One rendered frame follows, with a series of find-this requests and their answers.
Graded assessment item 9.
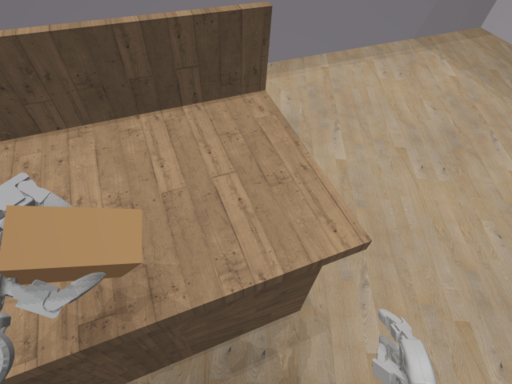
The robot left hand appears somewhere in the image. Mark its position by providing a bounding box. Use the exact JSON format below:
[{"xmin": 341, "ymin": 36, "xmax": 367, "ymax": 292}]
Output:
[{"xmin": 0, "ymin": 173, "xmax": 106, "ymax": 318}]

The robot right hand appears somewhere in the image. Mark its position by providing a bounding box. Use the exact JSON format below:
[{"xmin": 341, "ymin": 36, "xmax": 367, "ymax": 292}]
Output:
[{"xmin": 373, "ymin": 309, "xmax": 438, "ymax": 384}]

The sponge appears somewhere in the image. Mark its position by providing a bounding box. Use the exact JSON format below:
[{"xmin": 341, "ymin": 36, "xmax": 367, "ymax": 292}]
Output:
[{"xmin": 0, "ymin": 206, "xmax": 142, "ymax": 285}]

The table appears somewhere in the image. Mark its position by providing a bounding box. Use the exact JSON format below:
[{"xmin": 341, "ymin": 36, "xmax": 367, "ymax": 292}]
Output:
[{"xmin": 0, "ymin": 2, "xmax": 372, "ymax": 384}]

